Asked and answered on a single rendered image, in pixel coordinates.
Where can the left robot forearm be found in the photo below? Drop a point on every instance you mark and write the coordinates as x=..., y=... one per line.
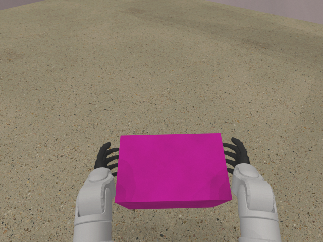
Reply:
x=93, y=213

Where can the right robot forearm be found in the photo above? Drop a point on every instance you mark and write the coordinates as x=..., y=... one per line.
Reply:
x=256, y=205

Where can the robot right hand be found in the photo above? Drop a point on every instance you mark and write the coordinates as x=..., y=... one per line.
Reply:
x=240, y=156

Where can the carton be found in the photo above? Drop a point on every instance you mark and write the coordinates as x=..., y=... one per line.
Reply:
x=172, y=171

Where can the robot left hand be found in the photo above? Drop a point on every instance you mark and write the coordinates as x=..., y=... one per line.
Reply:
x=102, y=160

